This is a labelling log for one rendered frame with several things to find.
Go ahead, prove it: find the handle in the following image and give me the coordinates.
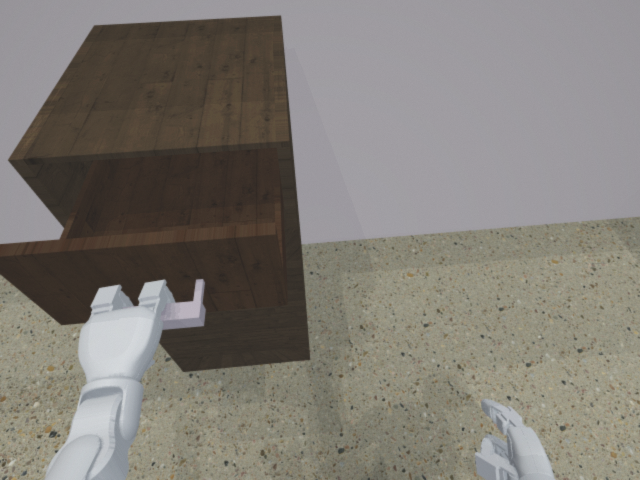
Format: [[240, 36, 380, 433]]
[[122, 279, 206, 330]]

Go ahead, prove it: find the cabinet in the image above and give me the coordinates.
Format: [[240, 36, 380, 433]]
[[8, 15, 310, 372]]

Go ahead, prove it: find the left robot hand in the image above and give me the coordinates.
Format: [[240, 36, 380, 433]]
[[78, 279, 176, 383]]

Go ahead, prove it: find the right robot hand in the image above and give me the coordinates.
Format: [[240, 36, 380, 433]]
[[475, 399, 555, 480]]

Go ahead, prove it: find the drawer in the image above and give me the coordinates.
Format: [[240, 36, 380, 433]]
[[0, 148, 288, 325]]

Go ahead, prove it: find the robot left forearm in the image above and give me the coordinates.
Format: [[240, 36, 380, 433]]
[[44, 376, 144, 480]]

